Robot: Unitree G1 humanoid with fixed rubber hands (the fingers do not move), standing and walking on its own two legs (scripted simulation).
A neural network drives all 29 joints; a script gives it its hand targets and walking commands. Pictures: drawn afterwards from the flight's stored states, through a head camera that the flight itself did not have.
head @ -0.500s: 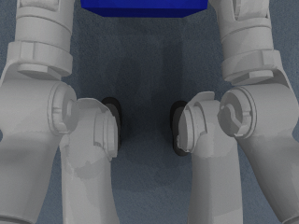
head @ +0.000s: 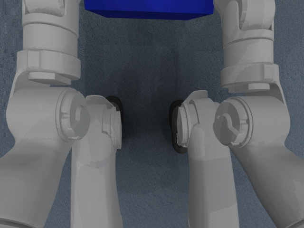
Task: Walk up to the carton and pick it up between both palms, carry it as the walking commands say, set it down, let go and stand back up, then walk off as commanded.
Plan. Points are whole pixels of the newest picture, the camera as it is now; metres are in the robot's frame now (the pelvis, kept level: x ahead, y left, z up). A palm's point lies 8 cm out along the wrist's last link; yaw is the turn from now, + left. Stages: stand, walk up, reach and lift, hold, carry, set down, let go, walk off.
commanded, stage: reach and lift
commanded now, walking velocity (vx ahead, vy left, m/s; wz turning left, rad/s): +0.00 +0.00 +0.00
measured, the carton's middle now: out of the picture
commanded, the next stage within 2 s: none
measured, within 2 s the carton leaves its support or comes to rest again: neither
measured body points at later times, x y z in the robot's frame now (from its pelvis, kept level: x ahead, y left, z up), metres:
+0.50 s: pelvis -0.01 +0.00 +0.04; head +0.35 +0.00 +0.31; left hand +0.57 +0.14 -0.07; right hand +0.54 -0.15 -0.07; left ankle +0.14 +0.13 -0.39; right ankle +0.12 -0.12 -0.39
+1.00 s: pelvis -0.02 +0.00 +0.10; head +0.31 +0.00 +0.39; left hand +0.55 +0.14 +0.00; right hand +0.52 -0.15 +0.00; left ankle +0.14 +0.13 -0.39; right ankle +0.12 -0.12 -0.39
